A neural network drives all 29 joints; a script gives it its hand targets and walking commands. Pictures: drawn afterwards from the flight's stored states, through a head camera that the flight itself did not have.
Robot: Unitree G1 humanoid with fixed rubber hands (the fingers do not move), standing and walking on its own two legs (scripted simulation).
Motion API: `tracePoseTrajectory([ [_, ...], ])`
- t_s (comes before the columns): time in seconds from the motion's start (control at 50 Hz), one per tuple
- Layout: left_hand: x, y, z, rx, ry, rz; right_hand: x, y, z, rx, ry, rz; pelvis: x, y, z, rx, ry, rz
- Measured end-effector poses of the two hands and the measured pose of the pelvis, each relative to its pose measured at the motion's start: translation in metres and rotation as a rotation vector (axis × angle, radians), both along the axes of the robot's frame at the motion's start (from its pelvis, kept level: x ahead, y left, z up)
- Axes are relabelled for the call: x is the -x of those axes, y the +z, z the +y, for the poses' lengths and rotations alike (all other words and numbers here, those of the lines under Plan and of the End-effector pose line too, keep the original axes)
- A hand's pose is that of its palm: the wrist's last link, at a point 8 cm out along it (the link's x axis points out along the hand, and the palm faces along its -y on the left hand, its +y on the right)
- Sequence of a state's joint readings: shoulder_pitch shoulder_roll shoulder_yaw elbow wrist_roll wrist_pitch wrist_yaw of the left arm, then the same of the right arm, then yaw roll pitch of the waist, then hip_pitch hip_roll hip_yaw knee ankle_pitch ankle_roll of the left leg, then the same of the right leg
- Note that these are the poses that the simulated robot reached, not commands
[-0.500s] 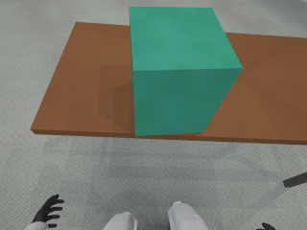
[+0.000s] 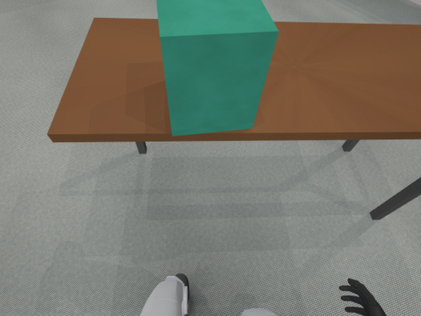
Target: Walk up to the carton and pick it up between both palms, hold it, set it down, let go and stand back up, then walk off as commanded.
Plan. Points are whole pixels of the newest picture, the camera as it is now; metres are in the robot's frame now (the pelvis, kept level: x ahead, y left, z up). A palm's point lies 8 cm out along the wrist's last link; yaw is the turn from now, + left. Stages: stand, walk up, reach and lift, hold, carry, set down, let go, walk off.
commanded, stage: walk off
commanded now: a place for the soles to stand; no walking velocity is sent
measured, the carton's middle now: (208, 61) +0.61 +0.02 +0.11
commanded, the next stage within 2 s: stand in 1.68 s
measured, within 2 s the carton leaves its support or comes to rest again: neither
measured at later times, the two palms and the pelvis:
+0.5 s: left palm out of the picture -0.03 +0.30 -0.10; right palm out of the picture -0.03 -0.33 -0.08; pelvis -0.07 -0.03 +0.02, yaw +7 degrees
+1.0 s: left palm out of the picture -0.01 +0.24 -0.10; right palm out of the picture +0.07 -0.34 -0.08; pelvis -0.03 -0.05 +0.03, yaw +8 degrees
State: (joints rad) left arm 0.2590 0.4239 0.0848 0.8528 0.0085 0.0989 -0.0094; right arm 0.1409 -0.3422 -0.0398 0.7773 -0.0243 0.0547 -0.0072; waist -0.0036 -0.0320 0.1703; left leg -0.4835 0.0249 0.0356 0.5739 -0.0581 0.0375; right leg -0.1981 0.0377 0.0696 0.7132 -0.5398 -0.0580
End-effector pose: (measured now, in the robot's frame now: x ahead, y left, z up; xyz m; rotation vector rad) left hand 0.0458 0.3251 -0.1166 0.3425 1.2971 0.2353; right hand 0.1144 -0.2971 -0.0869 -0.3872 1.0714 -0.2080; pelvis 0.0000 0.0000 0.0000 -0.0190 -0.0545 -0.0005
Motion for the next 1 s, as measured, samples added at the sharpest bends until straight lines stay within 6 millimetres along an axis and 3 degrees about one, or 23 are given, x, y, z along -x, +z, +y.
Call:
tracePoseTrajectory([
  [0.1, 0.064, 0.01, -0.025, 0.006, 0.079, 0.006, 0.042, -0.007, -0.02, -0.01, -0.016, 0.055, 0.031, 0.006, -0.013, -0.018, 0.032, -0.023],
  [0.16, 0.082, 0.018, -0.034, 0.003, 0.105, -0.017, 0.069, -0.006, -0.028, -0.005, -0.013, 0.084, 0.044, 0.012, -0.014, -0.021, 0.04, -0.018],
  [0.28, 0.085, 0.023, -0.033, 0.016, 0.09, -0.124, 0.12, -0.007, -0.037, 0.033, 0.014, 0.182, 0.061, 0.012, -0.011, -0.007, 0.099, 0.007],
  [0.44, 0.085, 0.018, -0.023, 0.037, 0.095, -0.148, 0.147, 0.008, -0.026, 0.019, 0.001, 0.149, 0.069, 0.018, -0.017, -0.035, 0.129, 0.004],
  [0.58, 0.067, 0.024, -0.033, 0.002, 0.051, -0.18, 0.13, 0.004, -0.047, 0.009, 0.013, 0.109, 0.065, 0.015, -0.039, -0.036, 0.108, -0.005],
  [0.7, 0.06, 0.028, -0.059, -0.001, 0.049, -0.191, 0.1, -0.006, -0.063, -0.008, 0.037, 0.122, 0.059, 0.014, -0.055, -0.002, 0.128, -0.011],
  [0.88, 0.068, 0.02, -0.082, 0.058, 0.104, -0.131, 0.066, 0.002, -0.055, -0.027, 0.069, 0.112, 0.047, 0.022, -0.056, -0.013, 0.138, -0.001],
  [1.0, 0.056, 0.02, -0.087, 0.075, 0.111, -0.11, 0.049, 0.003, -0.042, -0.063, 0.042, 0.098, 0.031, 0.027, -0.052, -0.013, 0.141, 0.011],
])
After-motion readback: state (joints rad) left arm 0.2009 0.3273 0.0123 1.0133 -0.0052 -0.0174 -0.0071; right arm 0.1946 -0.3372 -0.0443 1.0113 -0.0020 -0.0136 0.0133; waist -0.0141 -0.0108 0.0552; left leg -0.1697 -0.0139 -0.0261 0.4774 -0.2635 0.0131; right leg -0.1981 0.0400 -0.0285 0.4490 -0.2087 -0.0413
